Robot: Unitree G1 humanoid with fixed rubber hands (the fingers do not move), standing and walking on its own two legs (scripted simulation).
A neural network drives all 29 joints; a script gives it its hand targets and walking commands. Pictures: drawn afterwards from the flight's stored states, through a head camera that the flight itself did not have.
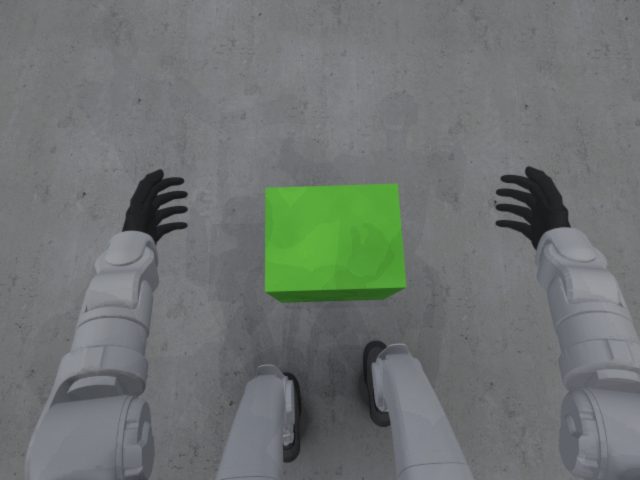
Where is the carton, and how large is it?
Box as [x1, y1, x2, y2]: [265, 184, 405, 302]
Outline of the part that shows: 397,184 265,188 265,291 281,302 382,299 405,287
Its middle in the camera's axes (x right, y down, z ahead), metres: +0.03 +0.04 +0.93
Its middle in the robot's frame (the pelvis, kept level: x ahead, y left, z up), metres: +0.47 -0.03 -0.53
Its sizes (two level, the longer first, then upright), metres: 0.279 0.218 0.300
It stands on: the floor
